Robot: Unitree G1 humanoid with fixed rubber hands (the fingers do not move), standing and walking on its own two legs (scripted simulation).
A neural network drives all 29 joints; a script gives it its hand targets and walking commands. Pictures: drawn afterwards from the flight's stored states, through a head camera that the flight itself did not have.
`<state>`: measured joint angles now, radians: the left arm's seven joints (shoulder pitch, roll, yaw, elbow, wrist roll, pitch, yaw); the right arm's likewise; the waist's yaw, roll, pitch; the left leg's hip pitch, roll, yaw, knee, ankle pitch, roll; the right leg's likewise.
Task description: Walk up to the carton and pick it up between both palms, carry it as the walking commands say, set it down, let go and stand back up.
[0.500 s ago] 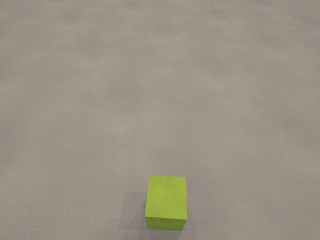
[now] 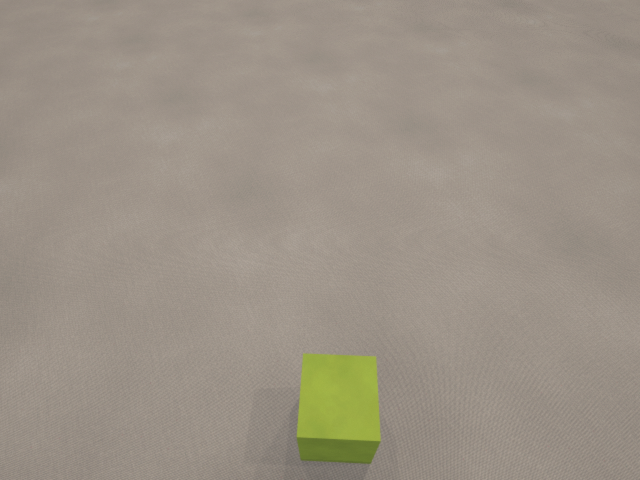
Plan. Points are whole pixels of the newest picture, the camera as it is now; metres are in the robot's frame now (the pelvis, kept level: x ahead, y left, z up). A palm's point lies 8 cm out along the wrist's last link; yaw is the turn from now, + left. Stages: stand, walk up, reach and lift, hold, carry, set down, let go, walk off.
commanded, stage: stand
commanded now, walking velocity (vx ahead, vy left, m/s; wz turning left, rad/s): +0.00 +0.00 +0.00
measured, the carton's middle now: (337, 409) +0.40 -0.02 -0.66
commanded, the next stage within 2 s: reach and lift in 0.22 s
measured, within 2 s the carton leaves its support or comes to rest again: neither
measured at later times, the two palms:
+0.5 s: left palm (188, 469) +0.16 +0.21 -0.14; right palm out of the picture +0.15 -0.22 -0.14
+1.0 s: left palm out of the picture +0.15 +0.21 -0.18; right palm out of the picture +0.16 -0.21 -0.17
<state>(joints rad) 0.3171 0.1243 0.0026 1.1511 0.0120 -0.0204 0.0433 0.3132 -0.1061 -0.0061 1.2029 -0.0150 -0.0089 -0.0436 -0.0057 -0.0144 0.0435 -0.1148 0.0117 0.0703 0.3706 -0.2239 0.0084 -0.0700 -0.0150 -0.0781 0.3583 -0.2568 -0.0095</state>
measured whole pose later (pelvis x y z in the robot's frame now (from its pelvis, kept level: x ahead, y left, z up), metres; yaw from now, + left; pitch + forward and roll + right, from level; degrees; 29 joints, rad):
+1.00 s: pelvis -0.10 +0.01 -0.07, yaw -2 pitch +16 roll +0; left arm -0.19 0.14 0.10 0.47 -0.01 0.52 -0.01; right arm -0.24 -0.16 -0.10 0.51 0.00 0.51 0.03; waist 0.01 -0.01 0.04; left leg -0.92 0.02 0.03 0.97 -0.32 0.02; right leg -0.90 0.00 -0.02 0.97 -0.36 -0.01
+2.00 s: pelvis -0.09 +0.01 -0.12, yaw -3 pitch +46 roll -1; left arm -1.03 0.24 0.37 0.84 0.03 0.09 -0.02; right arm -1.05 -0.20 -0.30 0.81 -0.06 0.12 -0.05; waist 0.03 -0.02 -0.06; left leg -1.55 0.00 0.01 1.03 -0.29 0.01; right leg -1.54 0.02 0.02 1.04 -0.32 0.01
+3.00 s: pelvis -0.14 +0.01 -0.37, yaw -4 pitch +42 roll -2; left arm -1.37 0.35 0.15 1.06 -0.20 0.06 0.12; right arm -1.39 -0.34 -0.11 1.06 0.18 0.08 -0.13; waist 0.04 0.00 0.25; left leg -2.24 0.00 -0.01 2.05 -0.53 0.01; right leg -2.21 0.02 -0.01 2.06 -0.58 0.02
